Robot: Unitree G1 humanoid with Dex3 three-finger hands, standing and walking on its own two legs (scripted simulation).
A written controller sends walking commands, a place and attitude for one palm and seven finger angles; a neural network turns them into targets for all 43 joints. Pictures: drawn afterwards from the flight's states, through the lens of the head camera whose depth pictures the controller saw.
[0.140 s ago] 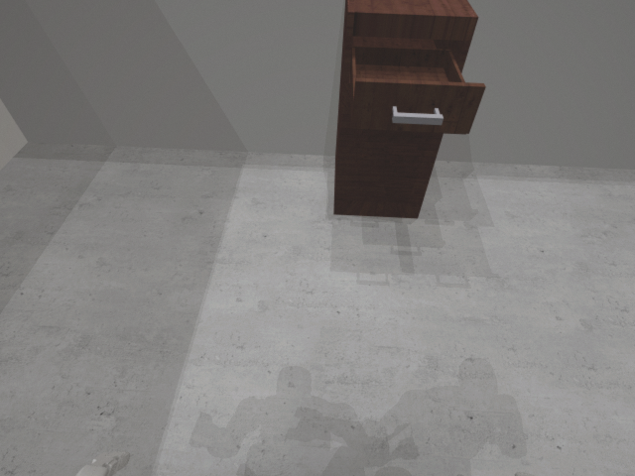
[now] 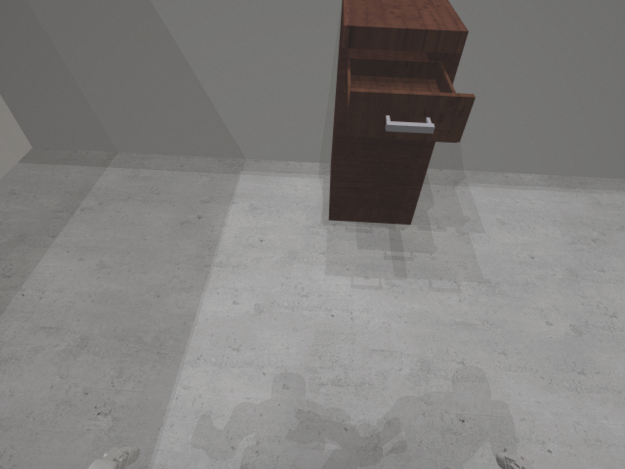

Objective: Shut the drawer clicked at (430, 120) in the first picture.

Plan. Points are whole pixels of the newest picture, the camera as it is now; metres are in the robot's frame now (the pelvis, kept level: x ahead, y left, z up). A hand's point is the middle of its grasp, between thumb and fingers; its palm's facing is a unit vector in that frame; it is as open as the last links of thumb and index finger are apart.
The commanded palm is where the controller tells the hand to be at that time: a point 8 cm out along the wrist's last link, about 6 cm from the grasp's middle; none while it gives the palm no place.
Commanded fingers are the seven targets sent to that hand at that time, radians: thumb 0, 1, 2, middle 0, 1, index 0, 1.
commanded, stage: stand and wait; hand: left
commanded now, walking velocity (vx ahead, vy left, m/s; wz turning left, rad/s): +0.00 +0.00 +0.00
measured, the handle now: (408, 123) +1.00 -0.20 -0.06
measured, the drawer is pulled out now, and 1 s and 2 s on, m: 0.29 0.29 0.29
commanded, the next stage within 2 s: look at it before walking up in 0.70 s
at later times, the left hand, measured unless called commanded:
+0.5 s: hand out of the picture +0.04 +0.24 -0.15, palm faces -0.02 -0.94 -0.34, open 7.4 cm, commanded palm none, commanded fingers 0.00 0.90 0.90 -0.20 -0.30 -0.20 -0.30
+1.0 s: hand out of the picture +0.05 +0.22 -0.15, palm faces -0.04 -0.95 -0.32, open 7.4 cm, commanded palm none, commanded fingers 0.00 0.90 0.90 -0.20 -0.30 -0.20 -0.30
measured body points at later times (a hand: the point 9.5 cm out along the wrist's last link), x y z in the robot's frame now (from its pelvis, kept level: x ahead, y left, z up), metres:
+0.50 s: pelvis -0.02 -0.01 +0.01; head -0.03 -0.01 +0.46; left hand +0.04 +0.29 -0.13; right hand +0.05 -0.31 -0.12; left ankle -0.02 +0.10 -0.74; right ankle -0.01 -0.14 -0.74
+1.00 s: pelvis -0.03 -0.02 +0.01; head -0.03 -0.02 +0.46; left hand +0.05 +0.27 -0.13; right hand +0.04 -0.32 -0.13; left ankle -0.02 +0.10 -0.74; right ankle -0.01 -0.14 -0.74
